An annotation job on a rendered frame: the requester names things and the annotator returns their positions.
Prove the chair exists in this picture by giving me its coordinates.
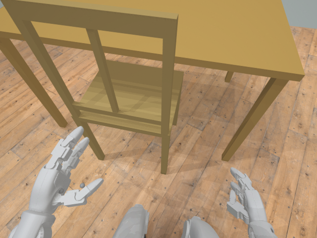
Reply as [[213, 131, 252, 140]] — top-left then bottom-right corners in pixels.
[[0, 0, 184, 175]]

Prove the robot right hand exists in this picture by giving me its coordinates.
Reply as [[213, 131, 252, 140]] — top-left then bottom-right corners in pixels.
[[227, 167, 267, 225]]

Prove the robot thigh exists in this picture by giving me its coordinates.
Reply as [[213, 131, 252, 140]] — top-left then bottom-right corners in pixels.
[[112, 207, 150, 238], [182, 219, 219, 238]]

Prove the robot left thigh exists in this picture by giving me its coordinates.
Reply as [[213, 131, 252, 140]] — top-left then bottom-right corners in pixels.
[[112, 207, 150, 238]]

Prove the table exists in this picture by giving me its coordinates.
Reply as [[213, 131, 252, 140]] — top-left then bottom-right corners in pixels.
[[0, 0, 305, 162]]

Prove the robot left hand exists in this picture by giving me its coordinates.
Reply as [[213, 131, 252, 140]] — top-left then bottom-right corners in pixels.
[[28, 126, 104, 214]]

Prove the left robot forearm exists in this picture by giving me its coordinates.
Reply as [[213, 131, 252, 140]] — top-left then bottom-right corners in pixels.
[[8, 210, 56, 238]]

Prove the right robot forearm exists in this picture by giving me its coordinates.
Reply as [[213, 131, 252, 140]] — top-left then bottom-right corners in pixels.
[[248, 221, 278, 238]]

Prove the robot right thigh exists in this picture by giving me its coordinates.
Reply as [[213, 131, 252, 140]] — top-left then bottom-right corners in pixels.
[[182, 219, 219, 238]]

